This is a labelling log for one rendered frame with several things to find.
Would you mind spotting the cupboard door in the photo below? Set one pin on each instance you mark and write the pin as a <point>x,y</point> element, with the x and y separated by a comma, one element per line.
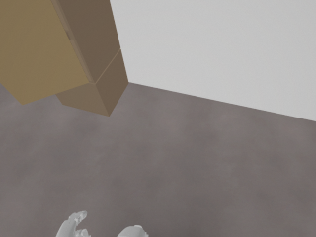
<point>37,58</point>

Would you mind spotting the robot left thigh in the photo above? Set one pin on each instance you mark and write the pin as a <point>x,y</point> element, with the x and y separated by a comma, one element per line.
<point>133,231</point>

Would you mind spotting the robot left hand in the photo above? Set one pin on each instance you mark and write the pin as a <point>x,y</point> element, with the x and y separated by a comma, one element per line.
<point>68,227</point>

